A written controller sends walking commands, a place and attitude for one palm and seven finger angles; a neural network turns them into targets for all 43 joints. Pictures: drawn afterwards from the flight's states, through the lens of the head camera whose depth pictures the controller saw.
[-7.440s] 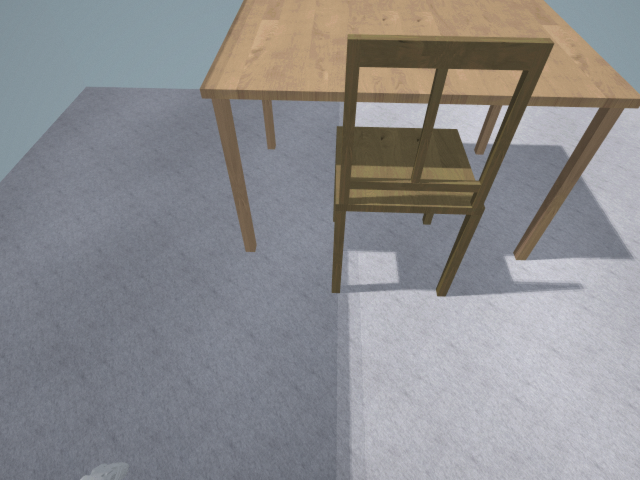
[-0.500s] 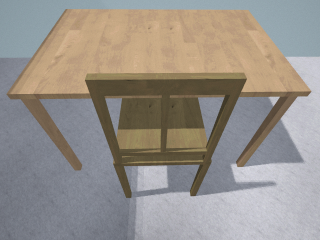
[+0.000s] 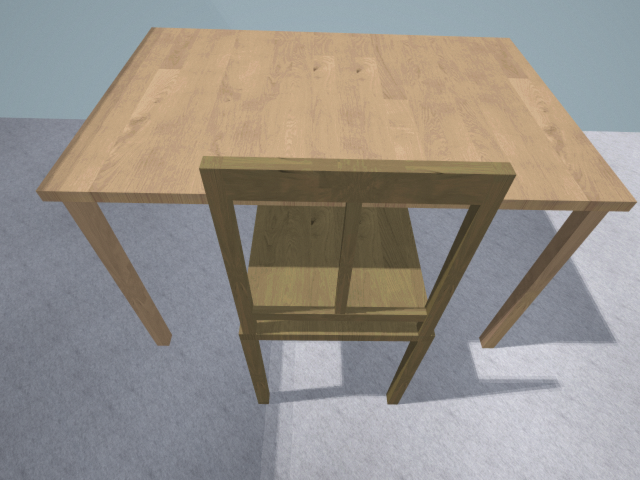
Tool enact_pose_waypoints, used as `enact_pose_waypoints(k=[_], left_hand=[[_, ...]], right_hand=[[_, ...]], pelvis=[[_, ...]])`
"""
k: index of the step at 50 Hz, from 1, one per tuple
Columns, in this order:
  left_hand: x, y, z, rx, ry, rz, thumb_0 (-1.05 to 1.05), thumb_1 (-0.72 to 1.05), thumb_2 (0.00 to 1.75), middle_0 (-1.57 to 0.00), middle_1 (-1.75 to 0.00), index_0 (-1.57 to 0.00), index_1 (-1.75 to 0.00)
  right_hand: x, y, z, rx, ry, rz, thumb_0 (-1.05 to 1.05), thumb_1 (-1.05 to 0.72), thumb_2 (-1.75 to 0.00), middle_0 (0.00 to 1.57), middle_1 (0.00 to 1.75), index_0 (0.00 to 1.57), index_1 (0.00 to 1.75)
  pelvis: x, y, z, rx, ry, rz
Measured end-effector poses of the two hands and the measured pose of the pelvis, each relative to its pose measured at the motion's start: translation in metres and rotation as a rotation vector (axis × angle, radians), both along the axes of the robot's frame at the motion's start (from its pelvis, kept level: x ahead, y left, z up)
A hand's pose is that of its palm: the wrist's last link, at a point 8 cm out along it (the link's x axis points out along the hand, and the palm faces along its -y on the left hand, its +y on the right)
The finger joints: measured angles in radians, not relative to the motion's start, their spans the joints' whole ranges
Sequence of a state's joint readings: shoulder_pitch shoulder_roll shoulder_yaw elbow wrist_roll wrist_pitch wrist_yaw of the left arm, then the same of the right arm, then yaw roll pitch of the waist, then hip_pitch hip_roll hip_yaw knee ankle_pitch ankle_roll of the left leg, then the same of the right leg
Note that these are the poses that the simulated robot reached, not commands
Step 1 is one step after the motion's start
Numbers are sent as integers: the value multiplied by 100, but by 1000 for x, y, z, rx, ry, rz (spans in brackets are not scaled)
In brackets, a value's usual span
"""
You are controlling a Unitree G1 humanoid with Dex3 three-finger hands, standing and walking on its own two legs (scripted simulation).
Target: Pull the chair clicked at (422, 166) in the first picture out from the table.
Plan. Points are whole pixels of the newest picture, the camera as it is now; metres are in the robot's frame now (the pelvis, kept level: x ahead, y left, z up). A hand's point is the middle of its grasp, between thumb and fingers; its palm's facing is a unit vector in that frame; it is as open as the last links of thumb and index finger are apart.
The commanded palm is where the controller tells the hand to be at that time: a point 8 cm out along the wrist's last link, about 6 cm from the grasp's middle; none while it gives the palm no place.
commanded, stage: look again from close up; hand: left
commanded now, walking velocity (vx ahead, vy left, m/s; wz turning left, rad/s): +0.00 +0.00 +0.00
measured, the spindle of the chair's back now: (346, 263) +0.47 -0.01 -0.06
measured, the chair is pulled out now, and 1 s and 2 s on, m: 0.00 0.00 0.00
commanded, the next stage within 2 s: raise the hand toward the chair's back in 0.62 s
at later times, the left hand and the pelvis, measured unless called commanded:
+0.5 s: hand out of the picture -0.02 +0.17 -0.18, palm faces +0.03 -0.99 -0.17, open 7.4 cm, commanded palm none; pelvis +0.00 +0.01 +0.00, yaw +0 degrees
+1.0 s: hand (205, 408) +0.20 +0.16 -0.02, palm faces +0.13 -0.99 +0.00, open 8.1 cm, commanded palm +0.12 +0.22 -0.07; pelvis -0.03 -0.02 -0.05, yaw +1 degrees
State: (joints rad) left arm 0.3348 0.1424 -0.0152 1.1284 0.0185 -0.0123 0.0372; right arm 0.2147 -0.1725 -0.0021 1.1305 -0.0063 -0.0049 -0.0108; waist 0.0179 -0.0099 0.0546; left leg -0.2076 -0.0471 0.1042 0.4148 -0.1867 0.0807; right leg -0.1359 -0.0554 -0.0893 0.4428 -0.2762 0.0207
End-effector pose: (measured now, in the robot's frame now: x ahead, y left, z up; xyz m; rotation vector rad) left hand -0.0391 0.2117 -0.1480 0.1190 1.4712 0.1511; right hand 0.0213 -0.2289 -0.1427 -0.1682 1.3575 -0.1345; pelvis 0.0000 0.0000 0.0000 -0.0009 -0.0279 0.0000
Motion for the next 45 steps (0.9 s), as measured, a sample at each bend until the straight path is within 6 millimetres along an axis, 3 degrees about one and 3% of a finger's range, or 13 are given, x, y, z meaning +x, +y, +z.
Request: enact_pose_waypoints(k=[21, 37, 39, 42, 45], left_hand=[[14, 4, 1, -1, -31, -7, 0, 90, 90, -20, -30, -20, -30], [7, -2, 1, -3, -15, -10, 0, 90, 90, -20, -30, -20, -30], [33, 5, 13, 34, -154, 38, 2, 92, 90, -20, -30, -20, -30], [94, 29, 57, 153, -537, 48, 6, 95, 89, -20, -29, -20, -30], [156, 29, 105, 163, -905, 32, 5, 91, 88, -19, -29, -20, -29]], right_hand=[[-34, 24, -3, 36, 66, -48, 1, -92, -90, 20, 30, 20, 30], [-41, 26, -5, 47, 73, -54, 1, -92, -90, 20, 30, 20, 30], [-34, 17, 0, 12, -9, -37, 2, -93, -90, 20, 30, 20, 30], [-10, -5, 11, -36, -234, -22, 3, -94, -90, 20, 30, 20, 30], [24, -28, 17, -73, -420, 38, 3, -93, -90, 20, 30, 20, 30]], pelvis=[[1, 8, 1, 4, 3, -6], [0, 6, 0, 0, 8, -7], [-2, 3, -2, 2, 13, -2], [-6, -4, -9, 29, 30, 10], [-13, -5, -17, 12, 57, 48]])
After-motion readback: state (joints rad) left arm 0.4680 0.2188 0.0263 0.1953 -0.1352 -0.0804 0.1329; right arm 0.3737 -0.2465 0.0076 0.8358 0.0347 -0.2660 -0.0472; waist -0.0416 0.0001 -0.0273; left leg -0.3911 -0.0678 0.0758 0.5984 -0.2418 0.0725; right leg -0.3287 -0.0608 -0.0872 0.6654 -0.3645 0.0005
